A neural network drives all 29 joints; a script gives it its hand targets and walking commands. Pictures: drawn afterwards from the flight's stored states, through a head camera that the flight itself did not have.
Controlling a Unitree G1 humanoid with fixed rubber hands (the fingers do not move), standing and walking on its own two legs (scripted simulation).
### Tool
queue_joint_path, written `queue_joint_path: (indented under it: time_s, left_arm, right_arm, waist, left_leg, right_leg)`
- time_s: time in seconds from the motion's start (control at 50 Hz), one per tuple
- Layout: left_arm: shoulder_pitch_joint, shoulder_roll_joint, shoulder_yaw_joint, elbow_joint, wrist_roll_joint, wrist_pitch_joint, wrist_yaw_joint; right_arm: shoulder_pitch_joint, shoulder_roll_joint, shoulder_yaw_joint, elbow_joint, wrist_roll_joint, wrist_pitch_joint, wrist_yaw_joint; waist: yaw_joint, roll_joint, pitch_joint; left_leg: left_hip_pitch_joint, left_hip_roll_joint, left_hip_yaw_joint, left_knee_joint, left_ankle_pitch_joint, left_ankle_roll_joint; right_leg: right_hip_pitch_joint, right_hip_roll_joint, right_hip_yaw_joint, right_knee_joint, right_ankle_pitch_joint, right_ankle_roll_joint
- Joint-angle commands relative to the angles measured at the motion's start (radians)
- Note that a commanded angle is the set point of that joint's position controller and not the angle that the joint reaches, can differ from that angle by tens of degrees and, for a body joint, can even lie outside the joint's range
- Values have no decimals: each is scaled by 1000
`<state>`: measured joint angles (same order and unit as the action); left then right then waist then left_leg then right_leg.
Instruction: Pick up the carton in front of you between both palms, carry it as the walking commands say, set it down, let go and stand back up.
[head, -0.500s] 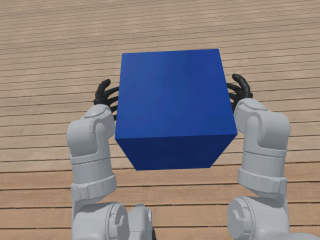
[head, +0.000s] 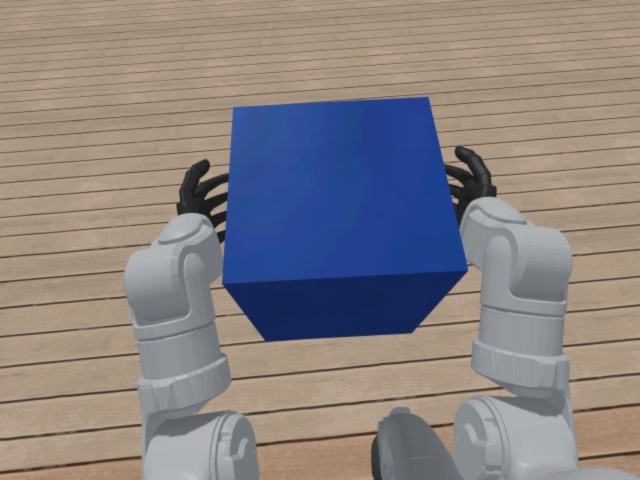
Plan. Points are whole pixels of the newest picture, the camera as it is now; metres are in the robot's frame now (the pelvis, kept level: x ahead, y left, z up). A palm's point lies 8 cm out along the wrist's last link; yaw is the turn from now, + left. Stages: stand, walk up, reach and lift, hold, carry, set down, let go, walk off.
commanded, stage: carry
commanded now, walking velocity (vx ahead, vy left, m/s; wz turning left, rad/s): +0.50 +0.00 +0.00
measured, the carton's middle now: (335, 236) +0.38 -0.02 +0.09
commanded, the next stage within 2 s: none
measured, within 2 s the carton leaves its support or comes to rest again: neither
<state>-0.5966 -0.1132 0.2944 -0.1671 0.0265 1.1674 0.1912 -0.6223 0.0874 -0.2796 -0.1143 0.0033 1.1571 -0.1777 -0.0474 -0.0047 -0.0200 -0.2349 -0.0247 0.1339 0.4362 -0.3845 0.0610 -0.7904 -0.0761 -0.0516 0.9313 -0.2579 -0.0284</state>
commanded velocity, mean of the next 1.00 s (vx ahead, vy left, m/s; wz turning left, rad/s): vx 0.50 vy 0.00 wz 0.00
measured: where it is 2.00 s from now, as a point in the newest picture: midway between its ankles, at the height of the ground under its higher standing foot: (301, 181)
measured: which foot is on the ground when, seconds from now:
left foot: down 0.00-0.14, up 0.16-0.64, down 0.66-1.00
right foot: up 0.00-0.10, down 0.12-0.66, up 0.68-1.00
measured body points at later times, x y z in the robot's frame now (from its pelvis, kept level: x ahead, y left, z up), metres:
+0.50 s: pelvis +0.29 -0.03 +0.03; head +0.32 -0.05 +0.48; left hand +0.65 +0.12 +0.18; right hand +0.66 -0.18 +0.16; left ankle +0.43 +0.12 -0.64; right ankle +0.23 -0.10 -0.71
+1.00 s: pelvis +0.62 +0.02 +0.04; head +0.65 +0.04 +0.49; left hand +0.93 +0.17 +0.10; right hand +0.93 -0.13 +0.10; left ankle +0.54 +0.06 -0.71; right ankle +0.74 -0.13 -0.64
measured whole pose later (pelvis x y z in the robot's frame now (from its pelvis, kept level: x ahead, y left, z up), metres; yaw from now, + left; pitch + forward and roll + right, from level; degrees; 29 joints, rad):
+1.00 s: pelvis +0.62 +0.02 +0.04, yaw +0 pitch +5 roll -2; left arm -0.29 -0.16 0.19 -0.17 0.05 1.07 0.17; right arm -0.26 0.16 -0.23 -0.16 -0.03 1.03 -0.12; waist 0.00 0.01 -0.03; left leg -0.09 -0.03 0.13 0.25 -0.26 0.10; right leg -0.69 -0.07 -0.09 0.78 -0.12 0.03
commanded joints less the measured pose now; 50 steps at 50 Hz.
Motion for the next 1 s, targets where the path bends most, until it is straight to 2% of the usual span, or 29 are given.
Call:
queue_joint_path:
  time_s: [0.0,0.04,0.06,0.08,0.1,0.12,0.14,0.16,0.18,0.22,0.26,0.38,0.46,0.48,0.54,0.56,0.58,0.6,0.62,0.64,0.66,0.68,0.72,0.74,0.78,0.82,0.84,0.94,0.98]
  left_arm:
    - [-589,-685,-605,20,-183,5,-14]
    - [-576,-671,-578,64,-167,9,-20]
    - [-594,-695,-585,62,-183,10,-20]
    - [-583,-696,-578,95,-176,10,-20]
    - [-580,-706,-576,99,-189,9,-20]
    - [-569,-691,-571,116,-188,7,-18]
    - [-590,-696,-566,113,-194,1,-19]
    - [-642,-744,-588,77,-216,-2,-29]
    - [-670,-788,-614,67,-251,-9,-39]
    - [-773,-848,-664,-5,-291,-31,-58]
    - [-780,-839,-680,-39,-313,-44,-66]
    - [-664,-711,-639,-71,-285,-32,-54]
    - [-588,-670,-599,-8,-237,-4,-44]
    - [-583,-667,-595,16,-238,2,-44]
    - [-601,-668,-586,25,-214,3,-40]
    - [-607,-689,-588,19,-228,0,-41]
    - [-601,-695,-587,68,-210,4,-39]
    - [-579,-707,-583,85,-190,-1,-38]
    - [-577,-709,-579,80,-160,-8,-36]
    - [-600,-723,-566,79,-154,-9,-31]
    - [-566,-740,-563,135,-146,-1,-32]
    - [-600,-734,-553,116,-139,-9,-26]
    - [-600,-827,-578,143,-145,-20,-33]
    - [-591,-862,-582,138,-139,-33,-40]
    - [-525,-925,-612,132,-133,-60,-55]
    - [-449,-954,-656,120,-137,-87,-71]
    - [-423,-978,-689,78,-146,-101,-79]
    - [-188,-966,-811,-34,-182,-127,-107]
    - [-126,-971,-847,-102,-206,-125,-112]
  right_arm:
    - [-545,671,563,-26,179,21,48]
    - [-560,666,565,7,159,27,48]
    - [-557,665,540,13,154,28,46]
    - [-559,667,542,18,144,30,43]
    - [-550,652,513,46,139,31,38]
    - [-560,677,533,26,128,34,38]
    - [-566,685,520,42,121,37,35]
    - [-602,696,513,31,116,31,31]
    - [-590,726,504,47,120,30,34]
    - [-626,758,501,18,106,4,38]
    - [-623,758,527,-4,111,-7,35]
    - [-570,703,569,-41,120,0,7]
    - [-549,672,563,-23,126,27,8]
    - [-531,656,550,-4,116,35,10]
    - [-559,682,539,30,121,42,22]
    - [-532,693,541,37,117,43,25]
    - [-577,683,532,28,122,40,28]
    - [-555,677,531,52,115,40,33]
    - [-558,696,532,54,126,34,40]
    - [-526,731,533,88,140,27,48]
    - [-527,701,523,121,119,19,48]
    - [-514,733,521,143,132,14,60]
    - [-535,802,551,113,153,-12,81]
    - [-544,862,570,101,175,-25,96]
    - [-542,925,615,57,200,-53,116]
    - [-456,946,639,35,188,-77,131]
    - [-425,962,652,2,183,-88,135]
    - [-126,928,712,-85,147,-109,151]
    - [-44,913,725,-160,160,-110,156]
  waist:
    - [-5,153,-344]
    - [25,148,-344]
    - [46,157,-361]
    - [106,115,-413]
    - [144,76,-513]
    - [107,-202,-578]
    - [120,-298,-567]
    - [104,-193,-508]
    - [121,-103,-492]
    - [98,-15,-478]
    - [87,-64,-476]
    - [105,-112,-429]
    - [106,-123,-368]
    - [129,-132,-342]
    - [123,-152,-308]
    - [105,-175,-317]
    - [62,-197,-331]
    - [-3,-197,-385]
    - [-37,-77,-456]
    - [-38,50,-469]
    - [7,313,-493]
    - [-17,277,-506]
    - [-14,101,-430]
    - [-6,65,-417]
    - [13,89,-419]
    - [22,101,-422]
    - [31,99,-408]
    - [31,90,-353]
    - [27,115,-326]
  left_leg:
    - [283,212,-156,-124,467,128]
    - [270,213,-114,-47,639,83]
    - [224,215,-75,40,747,72]
    - [160,177,3,205,805,40]
    - [25,151,-1,430,585,1]
    - [-250,31,-13,693,223,-45]
    - [-470,-53,-124,841,-98,-40]
    - [-565,11,-173,960,-102,-13]
    - [-573,41,-177,963,-67,-2]
    - [-558,91,-185,904,-7,-3]
    - [-550,93,-169,843,22,-20]
    - [-661,102,-88,654,145,-62]
    - [-619,95,-50,442,241,-46]
    - [-590,79,-18,354,256,-38]
    - [-500,32,37,213,266,-14]
    - [-418,32,34,145,274,1]
    - [-317,7,49,127,237,13]
    - [-87,-1,55,63,277,18]
    - [125,-4,62,-14,260,1]
    - [351,126,-134,58,260,4]
    - [485,394,-638,-22,352,136]
    - [546,378,-673,-59,340,212]
    - [374,354,-513,-67,393,172]
    - [338,341,-477,-91,393,151]
    - [313,306,-368,-142,384,106]
    - [347,299,-307,-174,449,110]
    - [346,283,-258,-176,532,86]
    - [431,223,-128,-186,816,57]
    - [485,215,-122,-189,903,35]
  right_leg:
    - [77,43,-100,-167,41,-6]
    - [225,87,-121,-277,40,-26]
    - [351,127,-186,-306,26,-32]
    - [546,157,-224,-389,22,-41]
    - [800,49,-40,-441,-45,-49]
    - [967,-257,522,-552,-228,-168]
    - [1065,-278,734,-640,-117,-250]
    - [1044,-283,630,-572,-11,-255]
    - [981,-265,556,-549,85,-245]
    - [900,-228,386,-548,124,-197]
    - [876,-204,330,-578,72,-176]
    - [965,-156,170,-595,336,-181]
    - [975,-123,96,-600,417,-165]
    - [963,-107,77,-602,439,-157]
    - [994,-109,40,-558,577,-136]
    - [974,-109,10,-532,642,-114]
    - [956,-115,-9,-456,786,-97]
    - [865,-114,-34,-325,817,-58]
    - [754,-60,-71,-101,653,-41]
    - [497,-1,-49,71,303,-12]
    - [183,137,-12,288,-249,16]
    - [64,135,55,430,-275,0]
    - [62,37,74,366,-170,-8]
    - [71,17,68,307,-120,-4]
    - [110,3,48,206,-76,23]
    - [87,-4,16,125,-41,43]
    - [84,-10,1,83,14,54]
    - [53,22,-79,-149,159,62]
    - [56,44,-104,-238,186,52]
